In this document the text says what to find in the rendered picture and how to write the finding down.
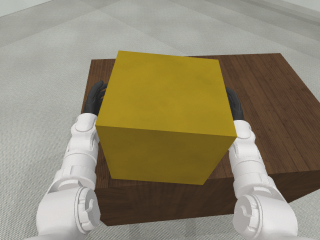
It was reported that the carton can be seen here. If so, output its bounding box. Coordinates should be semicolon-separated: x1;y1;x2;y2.
95;50;238;185

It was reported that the pedestal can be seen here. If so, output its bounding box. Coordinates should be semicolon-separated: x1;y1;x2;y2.
80;53;320;226

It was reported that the robot right forearm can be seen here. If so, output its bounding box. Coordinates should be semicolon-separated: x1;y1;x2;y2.
228;120;298;234

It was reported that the right robot hand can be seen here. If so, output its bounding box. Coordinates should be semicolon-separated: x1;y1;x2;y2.
226;87;245;121

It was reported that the robot left forearm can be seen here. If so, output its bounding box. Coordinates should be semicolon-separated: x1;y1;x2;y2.
36;113;100;232

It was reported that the robot left upper arm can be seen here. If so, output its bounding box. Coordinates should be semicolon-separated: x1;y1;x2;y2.
24;186;101;240

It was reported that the robot right upper arm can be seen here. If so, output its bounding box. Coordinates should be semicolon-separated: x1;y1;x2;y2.
232;193;317;240

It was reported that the left robot hand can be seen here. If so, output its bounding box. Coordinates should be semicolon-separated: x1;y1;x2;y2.
83;80;108;117

